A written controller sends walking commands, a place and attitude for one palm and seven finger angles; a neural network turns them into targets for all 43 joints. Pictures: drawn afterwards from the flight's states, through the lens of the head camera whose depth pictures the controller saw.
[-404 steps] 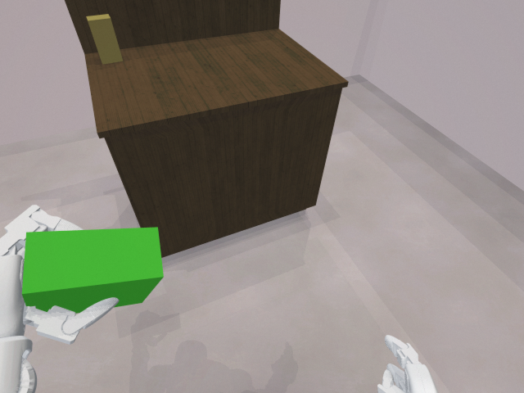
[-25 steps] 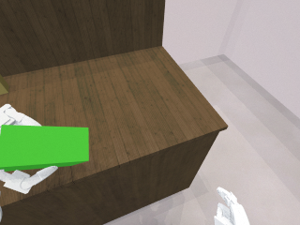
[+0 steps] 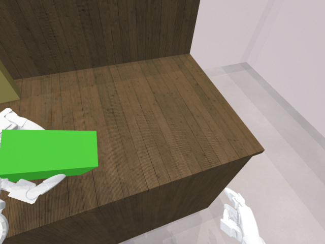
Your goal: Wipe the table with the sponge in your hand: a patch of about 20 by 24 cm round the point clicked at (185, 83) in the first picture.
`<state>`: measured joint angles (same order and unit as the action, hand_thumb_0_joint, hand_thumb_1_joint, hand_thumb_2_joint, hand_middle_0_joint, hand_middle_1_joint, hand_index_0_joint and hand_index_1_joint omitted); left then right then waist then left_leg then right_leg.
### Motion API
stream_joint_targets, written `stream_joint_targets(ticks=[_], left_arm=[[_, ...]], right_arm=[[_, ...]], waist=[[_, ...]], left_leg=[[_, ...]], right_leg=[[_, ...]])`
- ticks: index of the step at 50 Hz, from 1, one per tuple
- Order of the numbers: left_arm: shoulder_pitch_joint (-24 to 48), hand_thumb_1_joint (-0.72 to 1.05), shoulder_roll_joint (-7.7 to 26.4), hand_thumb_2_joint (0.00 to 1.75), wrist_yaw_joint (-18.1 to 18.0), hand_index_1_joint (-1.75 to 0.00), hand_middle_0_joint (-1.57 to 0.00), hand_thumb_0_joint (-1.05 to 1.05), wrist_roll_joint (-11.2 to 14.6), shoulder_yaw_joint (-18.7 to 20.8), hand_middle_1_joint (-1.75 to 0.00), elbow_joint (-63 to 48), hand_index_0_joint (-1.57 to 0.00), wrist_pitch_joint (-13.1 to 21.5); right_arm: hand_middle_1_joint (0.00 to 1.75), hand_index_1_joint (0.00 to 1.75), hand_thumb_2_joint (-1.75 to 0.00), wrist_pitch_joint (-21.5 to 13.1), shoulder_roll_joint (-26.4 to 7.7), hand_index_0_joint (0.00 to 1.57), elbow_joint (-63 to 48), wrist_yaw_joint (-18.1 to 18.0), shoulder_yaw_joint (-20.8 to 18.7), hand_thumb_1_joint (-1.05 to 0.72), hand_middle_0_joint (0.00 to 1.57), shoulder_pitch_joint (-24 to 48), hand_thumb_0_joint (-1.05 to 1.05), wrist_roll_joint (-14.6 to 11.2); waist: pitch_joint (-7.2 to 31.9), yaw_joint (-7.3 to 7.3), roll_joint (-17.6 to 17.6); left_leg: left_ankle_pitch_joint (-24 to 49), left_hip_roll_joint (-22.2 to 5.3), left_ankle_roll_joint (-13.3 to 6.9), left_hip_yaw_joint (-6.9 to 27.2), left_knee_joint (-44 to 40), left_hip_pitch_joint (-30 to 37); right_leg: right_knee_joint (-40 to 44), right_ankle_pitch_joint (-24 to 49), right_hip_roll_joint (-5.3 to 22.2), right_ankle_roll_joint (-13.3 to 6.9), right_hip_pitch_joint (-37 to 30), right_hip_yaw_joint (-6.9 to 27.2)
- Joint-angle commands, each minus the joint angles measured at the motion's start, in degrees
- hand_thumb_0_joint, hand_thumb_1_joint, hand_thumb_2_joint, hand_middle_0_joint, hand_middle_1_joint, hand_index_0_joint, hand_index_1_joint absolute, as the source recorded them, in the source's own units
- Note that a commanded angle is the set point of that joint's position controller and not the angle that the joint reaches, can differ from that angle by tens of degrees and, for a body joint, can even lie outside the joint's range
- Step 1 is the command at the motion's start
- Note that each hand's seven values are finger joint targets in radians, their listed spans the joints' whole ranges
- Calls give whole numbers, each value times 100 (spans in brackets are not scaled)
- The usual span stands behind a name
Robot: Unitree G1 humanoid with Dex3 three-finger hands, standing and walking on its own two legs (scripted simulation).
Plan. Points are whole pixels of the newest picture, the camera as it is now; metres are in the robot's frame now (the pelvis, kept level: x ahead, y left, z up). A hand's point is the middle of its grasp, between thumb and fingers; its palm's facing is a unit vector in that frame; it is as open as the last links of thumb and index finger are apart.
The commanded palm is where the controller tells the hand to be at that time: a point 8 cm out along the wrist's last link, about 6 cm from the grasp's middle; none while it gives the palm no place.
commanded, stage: come to a stop and stand still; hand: left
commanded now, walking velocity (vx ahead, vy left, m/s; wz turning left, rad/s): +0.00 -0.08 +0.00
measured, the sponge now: (63, 156) +0.23 +0.20 +0.15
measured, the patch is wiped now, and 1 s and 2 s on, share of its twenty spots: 0.00 0.00 0.00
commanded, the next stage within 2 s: look again from close up in 0.74 s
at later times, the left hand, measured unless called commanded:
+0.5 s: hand (23, 182) +0.19 +0.25 +0.14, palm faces +0.27 -0.87 -0.42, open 10.3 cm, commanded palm +0.13 +0.30 +0.18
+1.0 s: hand (5, 170) +0.20 +0.28 +0.16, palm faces +0.37 -0.84 -0.40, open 10.3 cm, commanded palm +0.13 +0.31 +0.18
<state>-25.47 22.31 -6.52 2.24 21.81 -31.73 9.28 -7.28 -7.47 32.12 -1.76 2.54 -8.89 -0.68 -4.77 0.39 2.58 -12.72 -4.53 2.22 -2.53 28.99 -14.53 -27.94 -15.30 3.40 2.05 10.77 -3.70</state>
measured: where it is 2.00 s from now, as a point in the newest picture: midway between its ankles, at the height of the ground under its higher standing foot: outside the picture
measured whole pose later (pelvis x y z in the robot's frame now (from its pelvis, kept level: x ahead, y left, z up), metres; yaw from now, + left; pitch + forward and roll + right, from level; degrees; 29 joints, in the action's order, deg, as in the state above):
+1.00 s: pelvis -0.02 +0.03 +0.00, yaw +1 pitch -1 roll -2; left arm -23.5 21.8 -4.8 1.1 21.4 -28.2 13.2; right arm -11.4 -9.5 33.0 -0.8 1.8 -8.9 -0.3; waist -6.3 1.6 2.5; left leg -10.2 -2.5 -0.4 -2.4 27.9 -16.7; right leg -22.9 -11.0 3.3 3.7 10.7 -0.9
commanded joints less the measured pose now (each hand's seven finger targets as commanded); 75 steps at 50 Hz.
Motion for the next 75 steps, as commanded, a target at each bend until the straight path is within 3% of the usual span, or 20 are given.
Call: stream_joint_targets(ticks=[1,2,6,7,8,9,10,11,15,19,21,23,26,32,41,43,46,60,68,75], left_arm=[[197,10,899,130,-135,-160,-120,0,102,594,-160,-1349,-120,288],[199,10,698,130,-108,-160,-120,0,131,430,-160,-1208,-120,265],[464,10,955,130,-157,-160,-120,0,105,559,-160,-1246,-120,184],[398,10,651,130,-131,-160,-120,0,144,330,-160,-1085,-120,173],[5850,10,5163,130,-26,-160,-120,0,-733,3674,-160,-1701,-120,705],[2696,10,1545,130,223,-160,-120,0,-257,1151,-160,1307,-120,478],[1614,10,1104,130,275,-160,-120,0,-166,748,-160,1153,-120,485],[1165,10,412,130,252,-160,-120,0,10,77,-160,663,-120,505],[548,10,824,130,103,-160,-120,0,49,195,-160,-715,-120,610],[485,10,1221,130,-18,-160,-120,0,80,752,-160,-821,-120,716],[670,10,1476,130,-89,-160,-120,0,46,1068,-160,-940,-120,798],[776,10,1203,130,-77,-160,-120,0,37,882,-160,-842,-120,909],[770,10,1230,130,-81,-160,-120,0,-20,915,-160,-873,-120,997],[879,10,652,130,12,-160,-120,0,-103,297,-160,-669,-120,971],[1018,10,994,130,-28,-160,-120,0,-133,685,-160,-906,-120,837],[891,10,789,130,21,-160,-120,0,-77,516,-160,-955,-120,858],[680,10,1004,130,-15,-160,-120,0,-70,766,-160,-1093,-120,819],[423,10,823,130,-32,-160,-120,0,1,547,-160,-1152,-120,689],[442,10,872,130,9,-160,-120,0,78,609,-160,-1202,-120,625],[357,10,906,130,47,-160,-120,0,130,640,-160,-1106,-120,526]], right_arm=[[30,30,-90,-234,-957,20,-784,-126,-382,-90,20,321,0,-5],[30,30,-90,-205,-963,20,-771,-136,-347,-90,20,270,0,30],[30,30,-90,-180,-967,20,-740,-196,-333,-90,20,362,0,-7],[30,30,-90,-166,-938,20,-746,-199,-315,-90,20,331,0,15],[30,30,-90,-421,-1266,20,-462,-218,-682,-90,20,-348,0,383],[30,30,-90,-412,-605,20,-100,-182,-467,-90,20,-161,0,231],[30,30,-90,-522,-1106,20,-666,-124,-620,-90,20,-266,0,123],[30,30,-90,-552,-1046,20,-656,-38,-583,-90,20,69,0,7],[30,30,-90,-581,-1056,20,-805,115,-564,-90,20,232,0,13],[30,30,-90,-574,-1085,20,-841,-31,-510,-90,20,300,0,-5],[30,30,-90,-569,-1129,20,-807,-119,-498,-90,20,361,0,-35],[30,30,-90,-618,-1128,20,-855,-140,-511,-90,20,215,0,-34],[30,30,-90,-769,-1098,20,-784,-107,-475,-90,20,245,0,-59],[30,30,-90,-918,-1155,20,-520,9,-485,-90,20,42,0,40],[30,30,-90,-786,-1067,20,-580,26,-440,-90,20,314,0,15],[30,30,-90,-749,-1044,20,-663,30,-453,-90,20,234,0,24],[30,30,-90,-716,-1043,20,-686,26,-438,-90,20,328,0,3],[30,30,-90,-522,-1099,20,-740,-39,-539,-90,20,241,0,-11],[30,30,-90,-423,-1065,20,-825,-7,-570,-90,20,218,0,-44],[30,30,-90,-351,-1052,20,-892,44,-618,-90,20,167,0,-41]], waist=[[1277,-1,-1164],[1161,-10,-1121],[1060,-19,-730],[962,-35,-760],[160,384,98],[1135,94,504],[1069,292,-133],[1374,203,-994],[1255,229,-56],[619,143,-147],[463,107,-722],[547,126,-1192],[719,150,-1227],[711,62,-563],[856,99,-795],[878,95,-940],[1050,108,-794],[1255,84,-615],[1160,65,-964],[1142,51,-796]], left_leg=[[1292,-293,-216,269,-840,497],[992,-279,-220,311,-952,279],[102,-86,-148,132,-861,213],[37,-47,-182,154,-865,161],[824,-219,-253,-237,267,-500],[717,402,-247,-182,39,199],[895,339,-134,-296,59,438],[1222,217,-202,-274,-214,833],[708,257,-195,-94,-302,496],[-704,181,-216,108,-778,-34],[-1146,62,-251,240,-1112,-115],[-1709,-133,-392,436,-1432,-640],[-1597,-99,-388,349,-1249,-415],[-1235,93,-282,318,-960,-81],[-613,66,-228,268,-1011,91],[-600,41,-275,374,-1072,-31],[-248,73,-237,242,-926,177],[789,42,-278,227,-605,485],[913,-243,-273,328,-829,459],[595,-327,-287,207,-525,411]], right_leg=[[317,1145,-171,-179,-439,68],[381,991,-228,-159,-455,7],[678,1038,-120,-203,-380,218],[776,937,-109,-211,-338,184],[1296,1662,269,-279,496,871],[812,2344,508,-717,28,966],[811,3039,381,-438,8,1196],[479,2569,284,-427,-165,792],[760,896,81,-263,-209,508],[961,-608,-33,-231,247,419],[805,-819,-139,-224,346,326],[346,-524,-211,-220,-212,229],[420,-288,-212,-252,-186,338],[918,-356,-211,-235,133,483],[742,329,-244,-200,-101,409],[676,430,-262,-199,-277,344],[676,726,-235,-195,-284,351],[638,1536,-95,-198,-390,374],[412,1137,-254,-137,-268,163],[506,1127,-207,-159,-87,259]])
